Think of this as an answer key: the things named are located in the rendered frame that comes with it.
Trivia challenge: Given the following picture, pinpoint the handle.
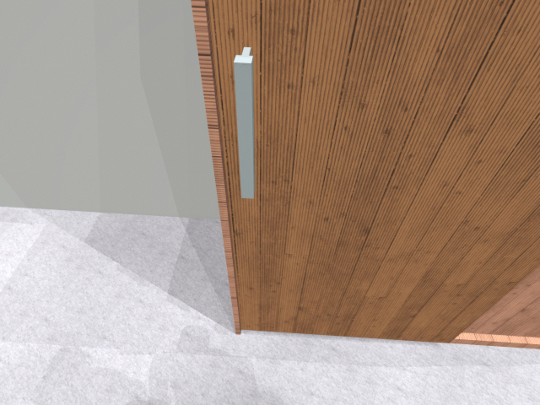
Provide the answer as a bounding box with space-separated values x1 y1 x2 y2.
234 47 255 199

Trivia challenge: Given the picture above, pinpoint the wardrobe door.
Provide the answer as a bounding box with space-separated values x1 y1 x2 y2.
208 0 540 343
463 266 540 338

